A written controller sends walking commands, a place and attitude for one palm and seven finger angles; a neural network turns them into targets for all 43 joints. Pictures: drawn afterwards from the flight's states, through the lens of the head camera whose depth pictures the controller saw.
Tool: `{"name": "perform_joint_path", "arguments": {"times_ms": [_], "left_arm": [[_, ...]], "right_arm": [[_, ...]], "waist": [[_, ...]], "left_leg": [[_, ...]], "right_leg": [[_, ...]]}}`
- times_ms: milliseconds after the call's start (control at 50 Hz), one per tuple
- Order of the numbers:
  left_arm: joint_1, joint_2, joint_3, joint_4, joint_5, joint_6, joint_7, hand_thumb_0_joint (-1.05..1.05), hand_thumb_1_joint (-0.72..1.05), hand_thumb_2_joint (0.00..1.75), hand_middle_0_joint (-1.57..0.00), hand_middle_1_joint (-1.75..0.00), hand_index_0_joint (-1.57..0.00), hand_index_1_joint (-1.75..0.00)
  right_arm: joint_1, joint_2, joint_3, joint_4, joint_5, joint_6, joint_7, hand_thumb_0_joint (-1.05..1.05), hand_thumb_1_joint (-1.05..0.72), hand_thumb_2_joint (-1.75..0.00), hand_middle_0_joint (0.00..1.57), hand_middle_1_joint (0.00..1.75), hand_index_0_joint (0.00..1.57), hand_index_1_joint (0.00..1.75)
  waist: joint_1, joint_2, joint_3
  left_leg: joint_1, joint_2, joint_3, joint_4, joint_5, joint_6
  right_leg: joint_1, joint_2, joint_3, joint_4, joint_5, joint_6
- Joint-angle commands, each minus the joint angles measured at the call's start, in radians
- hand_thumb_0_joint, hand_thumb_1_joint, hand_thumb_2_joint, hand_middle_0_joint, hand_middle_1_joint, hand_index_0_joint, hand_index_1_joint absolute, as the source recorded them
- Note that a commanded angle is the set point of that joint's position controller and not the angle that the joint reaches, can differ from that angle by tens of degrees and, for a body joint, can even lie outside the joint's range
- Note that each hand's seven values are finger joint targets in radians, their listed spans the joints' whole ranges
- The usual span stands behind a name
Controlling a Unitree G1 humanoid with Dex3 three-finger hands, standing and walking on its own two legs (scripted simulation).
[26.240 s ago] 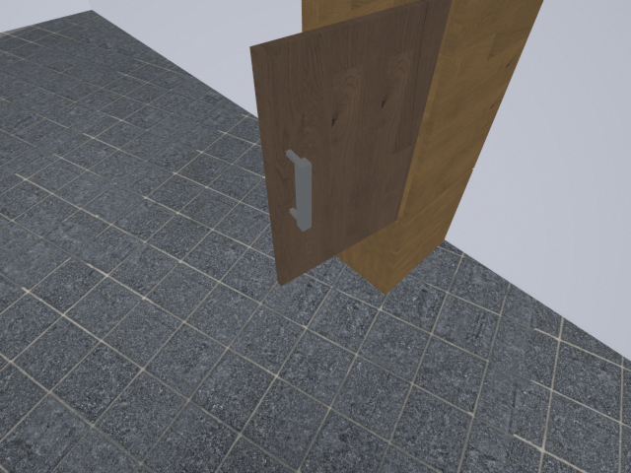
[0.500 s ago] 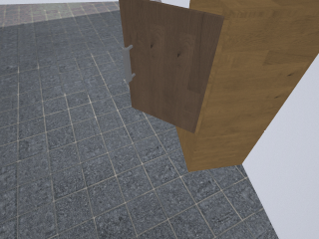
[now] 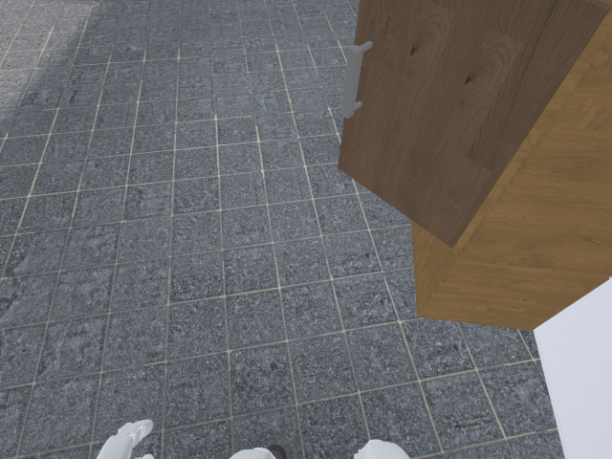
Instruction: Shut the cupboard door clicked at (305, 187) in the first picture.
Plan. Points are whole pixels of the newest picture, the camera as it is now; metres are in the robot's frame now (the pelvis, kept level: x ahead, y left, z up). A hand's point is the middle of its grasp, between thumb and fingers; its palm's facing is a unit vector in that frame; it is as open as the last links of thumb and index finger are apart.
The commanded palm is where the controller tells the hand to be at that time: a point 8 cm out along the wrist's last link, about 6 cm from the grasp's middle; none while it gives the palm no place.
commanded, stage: walk to a spot facing it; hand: left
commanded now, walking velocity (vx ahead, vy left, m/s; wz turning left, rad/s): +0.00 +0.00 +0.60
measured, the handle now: (357, 80) +0.86 -0.09 -0.02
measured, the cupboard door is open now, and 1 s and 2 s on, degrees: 52 52 52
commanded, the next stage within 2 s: none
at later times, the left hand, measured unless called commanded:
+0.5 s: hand out of the picture -0.03 +0.17 -0.19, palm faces +0.35 -0.90 -0.27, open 7.4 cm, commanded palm none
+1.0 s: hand out of the picture +0.00 +0.13 -0.16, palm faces +0.61 -0.75 -0.24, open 7.4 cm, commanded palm none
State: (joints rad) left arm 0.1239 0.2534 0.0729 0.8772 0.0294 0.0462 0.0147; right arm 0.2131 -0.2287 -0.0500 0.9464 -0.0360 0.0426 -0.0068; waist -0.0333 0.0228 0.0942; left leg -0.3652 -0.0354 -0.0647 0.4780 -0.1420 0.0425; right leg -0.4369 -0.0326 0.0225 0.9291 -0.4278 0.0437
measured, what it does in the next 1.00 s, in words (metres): steps on the spot, turning left: right foot, then left foot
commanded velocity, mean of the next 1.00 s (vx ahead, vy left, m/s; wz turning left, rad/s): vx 0.01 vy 0.00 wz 0.60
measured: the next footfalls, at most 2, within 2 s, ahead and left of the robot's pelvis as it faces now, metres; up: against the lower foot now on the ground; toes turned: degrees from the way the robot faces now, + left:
right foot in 0.14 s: +0.03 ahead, -0.17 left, +0.00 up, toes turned +8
left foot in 0.46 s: +0.02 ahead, +0.10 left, +0.00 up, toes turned +24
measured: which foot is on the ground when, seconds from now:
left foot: down 0.00-0.14, up 0.16-0.44, down 0.46-0.74, up 0.76-1.00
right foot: up 0.00-0.12, down 0.14-0.46, up 0.48-0.72, down 0.74-1.00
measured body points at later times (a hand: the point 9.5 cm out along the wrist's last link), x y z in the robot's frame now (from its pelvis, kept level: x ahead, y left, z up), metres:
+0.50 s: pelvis +0.02 -0.04 -0.02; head +0.08 -0.01 +0.42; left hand -0.05 +0.22 -0.17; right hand +0.22 -0.24 -0.16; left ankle -0.02 +0.08 -0.74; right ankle +0.00 -0.17 -0.72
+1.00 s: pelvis +0.05 -0.07 -0.01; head +0.10 -0.04 +0.44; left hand -0.04 +0.17 -0.14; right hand +0.28 -0.22 -0.15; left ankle -0.05 +0.01 -0.70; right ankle +0.12 -0.16 -0.74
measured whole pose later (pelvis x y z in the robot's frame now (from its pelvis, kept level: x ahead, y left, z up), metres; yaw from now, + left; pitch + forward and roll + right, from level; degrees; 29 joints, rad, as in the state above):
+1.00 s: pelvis +0.05 -0.07 -0.01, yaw +40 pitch +1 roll +2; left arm 0.21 0.19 0.04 0.84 0.04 0.02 0.02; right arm 0.16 -0.23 -0.07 0.90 -0.02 0.07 0.03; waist -0.02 -0.03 0.10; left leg -0.37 0.02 0.07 0.84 -0.48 -0.04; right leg -0.27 -0.14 -0.21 0.59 -0.32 0.00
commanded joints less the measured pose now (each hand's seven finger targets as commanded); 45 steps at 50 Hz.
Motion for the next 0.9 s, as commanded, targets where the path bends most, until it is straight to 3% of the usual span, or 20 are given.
{"name": "perform_joint_path", "arguments": {"times_ms": [0,80,120,140,180,220,280,360,400,420,440,460,500,660,680,700,720,760,800,880], "left_arm": [[0.058,0.069,0.015,-0.068,-0.004,-0.012,0.007,0.0,0.9,0.9,-0.2,-0.3,-0.2,-0.3],[0.208,0.121,0.029,-0.046,-0.007,-0.024,0.013,0.0,0.9,0.9,-0.2,-0.3,-0.2,-0.3],[0.126,0.252,0.043,-0.084,0.012,-0.032,0.026,0.0,0.9,0.9,-0.2,-0.3,-0.2,-0.3],[0.042,0.233,0.036,-0.112,0.001,-0.031,0.031,0.0,0.9,0.9,-0.2,-0.3,-0.2,-0.3],[0.0,0.139,0.02,-0.106,-0.002,-0.047,0.03,0.0,0.9,0.9,-0.2,-0.3,-0.2,-0.3],[0.046,0.133,0.019,-0.091,0.0,-0.053,0.031,0.0,0.9,0.9,-0.2,-0.3,-0.2,-0.3],[0.173,0.173,0.034,-0.054,0.002,-0.05,0.03,0.0,0.9,0.9,-0.2,-0.3,-0.2,-0.3],[0.211,0.196,0.045,-0.037,0.003,-0.047,0.026,0.0,0.9,0.9,-0.2,-0.3,-0.2,-0.3],[0.19,0.188,0.043,-0.047,-0.009,-0.046,0.022,0.0,0.9,0.9,-0.2,-0.3,-0.2,-0.3],[0.202,0.141,0.037,-0.073,-0.016,-0.043,0.017,0.0,0.9,0.9,-0.2,-0.3,-0.2,-0.3],[0.149,0.087,0.006,-0.111,-0.014,-0.044,0.014,0.0,0.9,0.9,-0.2,-0.3,-0.2,-0.3],[0.093,0.099,0.011,-0.13,-0.008,-0.03,0.019,0.0,0.9,0.9,-0.2,-0.3,-0.2,-0.3],[0.036,0.096,0.017,-0.113,-0.012,-0.02,0.02,0.0,0.9,0.9,-0.2,-0.3,-0.2,-0.3],[0.218,0.074,0.026,-0.061,-0.009,-0.023,-0.002,0.0,0.9,0.9,-0.2,-0.3,-0.2,-0.3],[0.261,0.101,0.033,-0.055,-0.004,-0.033,0.002,0.0,0.9,0.9,-0.2,-0.3,-0.2,-0.3],[0.273,0.188,0.047,-0.065,0.012,-0.049,0.011,0.0,0.9,0.9,-0.2,-0.3,-0.2,-0.3],[0.242,0.239,0.047,-0.084,0.011,-0.046,0.014,0.0,0.9,0.9,-0.2,-0.3,-0.2,-0.3],[0.129,0.171,0.039,-0.114,0.005,-0.044,0.025,0.0,0.9,0.9,-0.2,-0.3,-0.2,-0.3],[0.052,0.118,0.024,-0.128,0.006,-0.045,0.026,0.0,0.9,0.9,-0.2,-0.3,-0.2,-0.3],[0.136,0.145,0.036,-0.095,0.007,-0.05,0.026,0.0,0.9,0.9,-0.2,-0.3,-0.2,-0.3]], "right_arm": [[0.027,-0.219,-0.071,-0.077,-0.001,0.0,-0.003,0.0,-0.9,-0.9,0.2,0.3,0.2,0.3],[-0.057,-0.182,-0.074,-0.122,0.014,0.01,0.002,0.0,-0.9,-0.9,0.2,0.3,0.2,0.3],[-0.047,-0.098,-0.068,-0.151,0.016,0.009,0.012,0.0,-0.9,-0.9,0.2,0.3,0.2,0.3],[-0.019,-0.129,-0.072,-0.154,0.005,0.013,0.017,0.0,-0.9,-0.9,0.2,0.3,0.2,0.3],[-0.004,-0.113,-0.063,-0.13,0.008,0.015,0.026,0.0,-0.9,-0.9,0.2,0.3,0.2,0.3],[-0.032,-0.101,-0.051,-0.14,0.018,0.012,0.032,0.0,-0.9,-0.9,0.2,0.3,0.2,0.3],[-0.123,-0.069,-0.028,-0.162,0.02,0.007,0.038,0.0,-0.9,-0.9,0.2,0.3,0.2,0.3],[-0.126,-0.074,-0.023,-0.16,0.024,0.001,0.036,0.0,-0.9,-0.9,0.2,0.3,0.2,0.3],[-0.015,-0.12,-0.034,-0.129,0.016,-0.009,0.032,0.0,-0.9,-0.9,0.2,0.3,0.2,0.3],[0.049,-0.216,-0.058,-0.117,0.006,-0.019,0.028,0.0,-0.9,-0.9,0.2,0.3,0.2,0.3],[0.121,-0.284,-0.076,-0.097,0.014,-0.014,0.022,0.0,-0.9,-0.9,0.2,0.3,0.2,0.3],[0.15,-0.276,-0.072,-0.077,0.015,-0.011,0.01,0.0,-0.9,-0.9,0.2,0.3,0.2,0.3],[0.059,-0.224,-0.06,-0.097,0.008,-0.013,-0.009,0.0,-0.9,-0.9,0.2,0.3,0.2,0.3],[-0.136,-0.208,-0.059,-0.153,0.008,0.0,-0.005,0.0,-0.9,-0.9,0.2,0.3,0.2,0.3],[-0.147,-0.175,-0.057,-0.164,0.016,0.002,0.0,0.0,-0.9,-0.9,0.2,0.3,0.2,0.3],[-0.116,-0.111,-0.051,-0.181,0.025,0.003,0.008,0.0,-0.9,-0.9,0.2,0.3,0.2,0.3],[-0.126,-0.102,-0.054,-0.19,0.019,0.005,0.016,0.0,-0.9,-0.9,0.2,0.3,0.2,0.3],[-0.096,-0.113,-0.064,-0.164,0.013,0.018,0.021,0.0,-0.9,-0.9,0.2,0.3,0.2,0.3],[-0.068,-0.096,-0.054,-0.141,0.011,0.02,0.034,0.0,-0.9,-0.9,0.2,0.3,0.2,0.3],[-0.101,-0.049,-0.031,-0.141,0.02,0.013,0.041,0.0,-0.9,-0.9,0.2,0.3,0.2,0.3]], "waist": [[0.003,0.151,-0.134],[0.078,0.113,-0.162],[0.065,-0.259,-0.071],[0.014,-0.113,-0.064],[-0.017,-0.224,-0.071],[0.0,-0.235,-0.09],[0.066,-0.231,-0.106],[0.069,-0.248,-0.119],[0.002,-0.171,-0.185],[-0.029,0.079,-0.261],[-0.064,0.271,-0.272],[-0.077,0.151,-0.266],[-0.05,0.201,-0.164],[0.072,0.133,-0.122],[0.096,0.049,-0.112],[0.1,-0.217,-0.111],[0.103,-0.322,-0.093],[0.041,-0.258,-0.067],[-0.001,-0.211,-0.061],[0.052,-0.212,-0.12]], "left_leg": [[0.082,0.203,-0.347,-0.207,-0.175,0.103],[-0.094,0.094,-0.286,-0.08,-0.193,0.025],[-0.315,-0.078,-0.019,0.51,-0.414,-0.092],[-0.236,-0.018,-0.044,0.664,-0.4,-0.079],[-0.253,0.036,-0.001,0.742,-0.316,-0.09],[-0.23,0.046,0.054,0.642,-0.305,-0.103],[-0.177,0.031,0.139,0.397,-0.315,-0.099],[-0.057,0.018,0.178,0.183,-0.26,-0.075],[0.196,0.028,0.152,-0.02,-0.009,-0.049],[0.421,0.244,-0.099,-0.035,0.353,0.041],[0.51,0.443,-0.322,-0.029,0.765,0.185],[0.463,0.438,-0.276,-0.024,0.694,0.208],[0.296,0.35,-0.231,-0.055,0.508,0.167],[-0.02,0.196,-0.171,-0.023,0.048,0.069],[-0.114,0.133,-0.139,0.062,-0.079,0.029],[-0.25,-0.007,-0.022,0.301,-0.309,-0.046],[-0.235,-0.044,0.016,0.597,-0.491,-0.067],[-0.222,0.033,-0.031,0.83,-0.391,-0.059],[-0.179,0.062,0.016,0.8,-0.317,-0.078],[-0.114,0.053,0.114,0.479,-0.354,-0.093]], "right_leg": [[0.046,0.037,-0.031,-0.11,-0.005,0.004],[0.356,0.03,-0.021,-0.515,0.11,-0.019],[0.262,-0.446,0.46,-0.789,-0.077,-0.212],[0.142,-0.441,0.374,-0.735,0.022,-0.243],[0.223,-0.295,0.164,-0.597,0.398,-0.207],[0.32,-0.267,0.032,-0.513,0.699,-0.19],[0.442,-0.267,-0.02,-0.442,0.904,-0.16],[0.444,-0.287,-0.049,-0.378,0.925,-0.139],[0.319,-0.257,-0.113,-0.2,0.827,-0.074],[0.076,-0.166,-0.18,-0.006,0.453,-0.008],[-0.12,-0.074,-0.135,0.179,-0.224,0.022],[-0.146,-0.081,-0.043,0.221,-0.222,0.014],[-0.138,-0.089,-0.009,0.225,-0.124,0.02],[0.229,0.017,-0.102,-0.284,0.117,0.016],[0.329,-0.02,-0.066,-0.425,0.177,0.008],[0.374,-0.257,0.237,-0.623,0.102,-0.07],[0.25,-0.441,0.401,-0.702,0.111,-0.178],[0.139,-0.39,0.314,-0.682,0.05,-0.204],[0.126,-0.311,0.082,-0.617,0.223,-0.178],[0.304,-0.309,-0.051,-0.521,0.564,-0.17]]}}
